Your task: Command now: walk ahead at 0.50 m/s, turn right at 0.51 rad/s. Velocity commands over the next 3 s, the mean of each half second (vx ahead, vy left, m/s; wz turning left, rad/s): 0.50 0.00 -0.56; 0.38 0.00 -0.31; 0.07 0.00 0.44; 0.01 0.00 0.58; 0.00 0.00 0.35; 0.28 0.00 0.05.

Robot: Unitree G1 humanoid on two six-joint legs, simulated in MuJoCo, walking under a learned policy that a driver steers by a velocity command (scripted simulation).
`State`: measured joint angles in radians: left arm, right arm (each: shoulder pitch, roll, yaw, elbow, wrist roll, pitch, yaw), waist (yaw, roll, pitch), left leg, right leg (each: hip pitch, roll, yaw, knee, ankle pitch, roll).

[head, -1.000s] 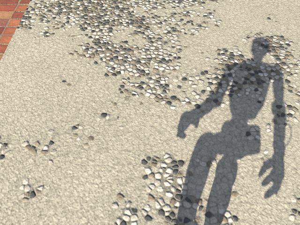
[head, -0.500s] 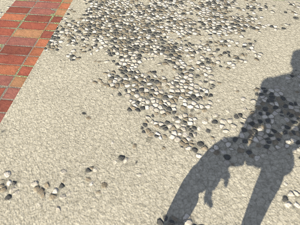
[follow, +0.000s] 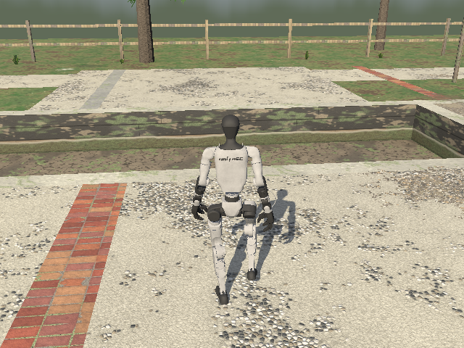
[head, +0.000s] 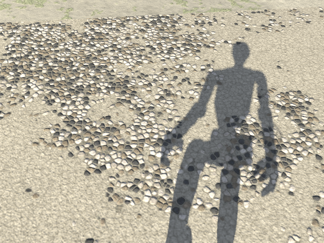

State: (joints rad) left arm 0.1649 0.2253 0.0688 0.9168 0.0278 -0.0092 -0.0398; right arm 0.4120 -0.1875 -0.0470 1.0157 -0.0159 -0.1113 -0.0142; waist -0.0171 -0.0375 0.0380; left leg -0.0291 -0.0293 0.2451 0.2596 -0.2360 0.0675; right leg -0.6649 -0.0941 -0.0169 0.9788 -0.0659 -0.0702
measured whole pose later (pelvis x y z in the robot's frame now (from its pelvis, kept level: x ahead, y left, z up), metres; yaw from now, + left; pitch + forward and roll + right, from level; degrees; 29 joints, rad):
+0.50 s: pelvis +0.25 -0.07 +0.00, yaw -18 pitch +1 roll +0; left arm 0.35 0.25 0.08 0.93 0.00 -0.05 -0.01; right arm 0.12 -0.24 -0.06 0.80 -0.04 -0.03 0.01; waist 0.03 0.03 0.05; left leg -0.64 0.14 -0.03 1.01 -0.21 -0.05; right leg -0.12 0.16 0.03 0.31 -0.19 -0.15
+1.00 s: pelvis +0.50 -0.10 +0.00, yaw -26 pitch +0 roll -1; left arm 0.20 0.27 0.04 0.83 0.04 -0.03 0.00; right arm 0.25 -0.24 -0.03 0.85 0.00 -0.06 0.01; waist -0.01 -0.03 0.09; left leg -0.30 -0.06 -0.01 0.39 -0.09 0.07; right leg -0.44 0.05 0.06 1.07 -0.39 0.00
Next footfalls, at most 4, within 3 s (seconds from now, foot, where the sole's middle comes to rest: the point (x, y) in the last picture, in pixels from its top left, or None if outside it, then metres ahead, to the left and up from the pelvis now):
0.22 right None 0.26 -0.10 -0.78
0.80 left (180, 211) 0.63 -0.08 -0.78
1.28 right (221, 232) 0.54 -0.24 -0.78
1.74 left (168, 238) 0.51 -0.02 -0.78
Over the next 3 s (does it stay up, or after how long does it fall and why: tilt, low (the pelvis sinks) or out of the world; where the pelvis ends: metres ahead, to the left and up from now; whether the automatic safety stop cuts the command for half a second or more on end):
stays up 0.60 -0.13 -0.02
